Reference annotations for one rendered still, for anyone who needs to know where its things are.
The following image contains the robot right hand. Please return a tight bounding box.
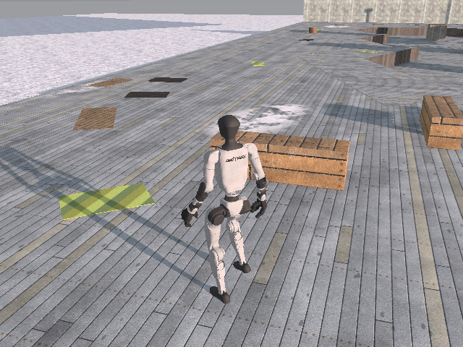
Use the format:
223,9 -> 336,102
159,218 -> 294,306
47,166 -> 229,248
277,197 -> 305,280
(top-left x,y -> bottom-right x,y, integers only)
250,198 -> 267,218

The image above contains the left robot shin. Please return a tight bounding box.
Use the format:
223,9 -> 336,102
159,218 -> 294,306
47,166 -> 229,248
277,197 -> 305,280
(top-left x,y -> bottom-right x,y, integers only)
209,250 -> 226,295

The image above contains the left robot upper arm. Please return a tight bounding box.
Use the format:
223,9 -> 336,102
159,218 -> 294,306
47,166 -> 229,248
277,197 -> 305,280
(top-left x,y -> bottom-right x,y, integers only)
202,149 -> 219,192

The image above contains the right robot upper arm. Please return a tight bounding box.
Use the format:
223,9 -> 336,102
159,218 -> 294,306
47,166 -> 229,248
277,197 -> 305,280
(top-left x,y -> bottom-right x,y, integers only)
242,143 -> 265,181

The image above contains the robot right forearm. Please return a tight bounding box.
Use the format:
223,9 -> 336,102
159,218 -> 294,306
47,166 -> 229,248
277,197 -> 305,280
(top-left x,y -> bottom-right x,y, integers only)
256,172 -> 266,201

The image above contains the robot left thigh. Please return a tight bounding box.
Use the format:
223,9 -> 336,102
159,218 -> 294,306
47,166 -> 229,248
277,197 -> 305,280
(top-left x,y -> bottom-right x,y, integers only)
205,205 -> 226,261

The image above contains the robot left forearm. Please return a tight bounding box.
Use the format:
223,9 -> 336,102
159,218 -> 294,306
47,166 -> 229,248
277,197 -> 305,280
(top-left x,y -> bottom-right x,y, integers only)
187,182 -> 208,214

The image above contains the robot left hand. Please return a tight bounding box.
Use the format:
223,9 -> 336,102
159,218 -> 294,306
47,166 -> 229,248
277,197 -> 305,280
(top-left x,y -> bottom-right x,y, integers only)
181,208 -> 198,227

